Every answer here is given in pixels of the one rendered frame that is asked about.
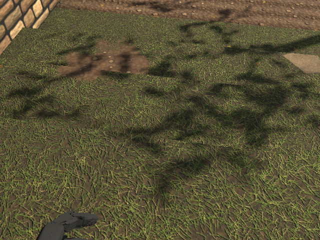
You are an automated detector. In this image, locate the left robot hand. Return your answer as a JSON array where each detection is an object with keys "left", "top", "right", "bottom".
[{"left": 36, "top": 210, "right": 98, "bottom": 240}]

